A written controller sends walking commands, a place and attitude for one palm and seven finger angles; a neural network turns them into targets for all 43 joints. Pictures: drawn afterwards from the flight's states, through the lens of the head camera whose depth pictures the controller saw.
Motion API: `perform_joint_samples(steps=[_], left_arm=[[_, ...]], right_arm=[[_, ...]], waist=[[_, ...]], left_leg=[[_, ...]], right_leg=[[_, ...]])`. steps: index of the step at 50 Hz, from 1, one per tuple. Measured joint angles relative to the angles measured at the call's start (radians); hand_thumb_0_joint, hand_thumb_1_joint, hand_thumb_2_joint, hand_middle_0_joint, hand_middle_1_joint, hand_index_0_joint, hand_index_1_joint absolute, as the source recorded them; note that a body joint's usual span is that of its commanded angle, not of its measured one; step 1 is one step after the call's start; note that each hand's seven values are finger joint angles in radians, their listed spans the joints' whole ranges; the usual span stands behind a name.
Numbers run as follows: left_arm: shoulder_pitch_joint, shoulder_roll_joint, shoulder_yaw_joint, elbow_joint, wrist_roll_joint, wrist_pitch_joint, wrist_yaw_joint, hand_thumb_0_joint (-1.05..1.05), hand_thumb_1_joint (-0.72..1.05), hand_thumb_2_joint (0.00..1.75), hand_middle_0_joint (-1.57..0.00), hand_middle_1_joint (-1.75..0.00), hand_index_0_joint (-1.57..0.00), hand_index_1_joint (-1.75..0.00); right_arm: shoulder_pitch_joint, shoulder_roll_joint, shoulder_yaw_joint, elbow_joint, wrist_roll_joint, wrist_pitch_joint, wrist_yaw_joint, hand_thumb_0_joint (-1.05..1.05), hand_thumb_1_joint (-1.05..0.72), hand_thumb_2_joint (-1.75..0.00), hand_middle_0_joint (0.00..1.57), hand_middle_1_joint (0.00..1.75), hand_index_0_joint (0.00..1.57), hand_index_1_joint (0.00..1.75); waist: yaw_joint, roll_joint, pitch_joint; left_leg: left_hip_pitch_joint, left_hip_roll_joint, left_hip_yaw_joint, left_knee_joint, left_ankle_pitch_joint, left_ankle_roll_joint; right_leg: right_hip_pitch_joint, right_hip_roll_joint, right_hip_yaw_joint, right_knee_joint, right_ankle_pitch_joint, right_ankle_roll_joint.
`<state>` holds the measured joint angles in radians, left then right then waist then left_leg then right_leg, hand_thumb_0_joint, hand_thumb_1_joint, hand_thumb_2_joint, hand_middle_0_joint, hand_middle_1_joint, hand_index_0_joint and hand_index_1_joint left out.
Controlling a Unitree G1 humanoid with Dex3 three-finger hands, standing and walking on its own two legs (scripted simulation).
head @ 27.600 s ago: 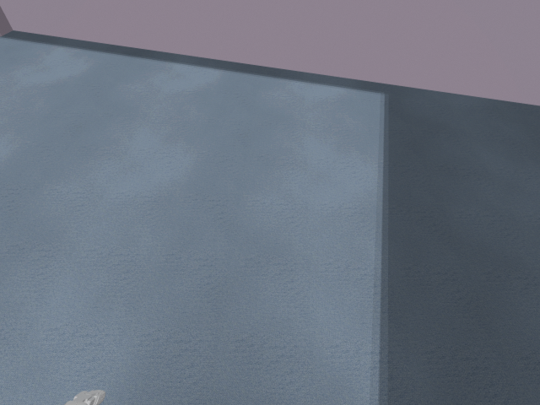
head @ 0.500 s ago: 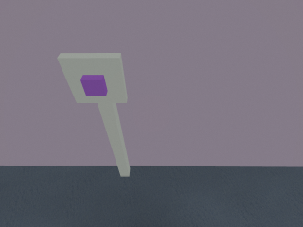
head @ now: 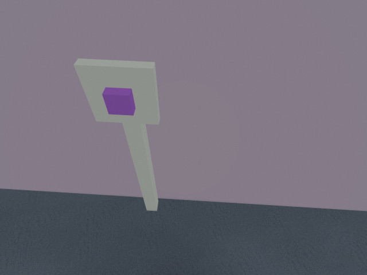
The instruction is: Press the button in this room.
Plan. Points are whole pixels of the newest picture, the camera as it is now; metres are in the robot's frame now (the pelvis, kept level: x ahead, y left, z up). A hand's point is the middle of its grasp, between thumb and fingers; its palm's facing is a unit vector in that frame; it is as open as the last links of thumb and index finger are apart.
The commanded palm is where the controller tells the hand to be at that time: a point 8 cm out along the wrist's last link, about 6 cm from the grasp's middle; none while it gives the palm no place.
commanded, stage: come to a stop and stand still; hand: left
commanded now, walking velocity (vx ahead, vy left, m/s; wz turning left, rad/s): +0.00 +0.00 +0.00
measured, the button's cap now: (120, 100) +0.52 +0.21 +0.08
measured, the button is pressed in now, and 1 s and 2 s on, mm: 0 0 0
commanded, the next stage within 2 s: look again from close up in 0.10 s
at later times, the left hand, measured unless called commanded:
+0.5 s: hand out of the picture +0.05 +0.26 -0.18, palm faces +0.01 -0.96 -0.27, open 7.3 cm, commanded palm none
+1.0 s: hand out of the picture -0.03 +0.29 -0.17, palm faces -0.03 -0.96 -0.28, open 7.4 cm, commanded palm none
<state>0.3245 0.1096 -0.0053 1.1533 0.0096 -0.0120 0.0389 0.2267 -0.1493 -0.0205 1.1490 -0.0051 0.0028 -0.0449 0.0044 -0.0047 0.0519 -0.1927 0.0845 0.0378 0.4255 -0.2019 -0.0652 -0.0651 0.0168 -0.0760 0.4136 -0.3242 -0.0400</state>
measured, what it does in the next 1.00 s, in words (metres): shifts its weight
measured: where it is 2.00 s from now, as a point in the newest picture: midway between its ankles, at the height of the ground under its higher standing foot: outside the picture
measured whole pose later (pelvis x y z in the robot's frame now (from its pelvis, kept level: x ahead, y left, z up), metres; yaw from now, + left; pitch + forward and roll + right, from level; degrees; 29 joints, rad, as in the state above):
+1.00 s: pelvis -0.04 +0.06 +0.00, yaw +0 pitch -1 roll +0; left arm 0.30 0.29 0.00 1.06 0.03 0.02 0.01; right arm 0.20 -0.27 -0.01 1.05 -0.02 0.03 0.00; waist 0.00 -0.01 0.00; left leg -0.27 0.01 0.07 0.46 -0.19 0.03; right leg -0.16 -0.06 -0.04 0.47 -0.31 0.02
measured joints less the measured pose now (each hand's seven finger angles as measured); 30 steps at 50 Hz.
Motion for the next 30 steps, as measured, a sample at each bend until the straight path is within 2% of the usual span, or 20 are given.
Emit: perform_joint_samples(steps=[10,16,19,30], left_arm=[[-0.032,0.039,0.004,-0.02,0.0,-0.002,0.001,0.0,0.91,0.9,-0.2,-0.3,-0.2,-0.3],[-0.04,0.073,0.012,-0.119,0.011,-0.005,-0.001,0.0,0.91,0.9,-0.2,-0.3,-0.2,-0.3],[-0.05,0.098,0.019,-0.156,0.011,0.005,0.001,0.0,0.91,0.9,-0.2,-0.3,-0.2,-0.3],[-0.123,0.186,0.024,-0.191,0.01,0.028,-0.02,0.0,0.91,0.9,-0.2,-0.3,-0.2,-0.3]], right_arm=[[0.0,-0.003,0.007,-0.002,0.0,-0.002,0.004,0.0,-0.92,-0.9,0.2,0.3,0.2,0.3],[0.021,-0.036,0.004,-0.117,-0.013,0.003,0.013,0.0,-0.91,-0.9,0.2,0.3,0.2,0.3],[0.014,-0.05,-0.001,-0.141,-0.012,0.006,0.014,0.0,-0.91,-0.9,0.2,0.3,0.2,0.3],[-0.059,-0.11,-0.004,-0.181,-0.016,0.0,0.035,0.0,-0.91,-0.9,0.2,0.3,0.2,0.3]], waist=[[-0.004,-0.003,0.001],[-0.019,0.012,0.005],[-0.014,-0.003,0.0],[-0.005,-0.008,-0.03]], left_leg=[[0.015,-0.01,0.01,-0.004,-0.009,0.009],[-0.077,-0.012,-0.003,0.119,-0.06,0.041],[-0.081,-0.028,0.002,0.144,-0.073,0.039],[-0.09,-0.054,0.023,0.146,-0.048,0.085]], right_leg=[[0.016,-0.011,0.008,-0.009,-0.003,0.011],[-0.056,-0.017,-0.001,0.079,-0.036,0.02],[-0.066,-0.036,0.003,0.121,-0.057,0.033],[-0.075,-0.065,0.021,0.111,-0.018,0.069]])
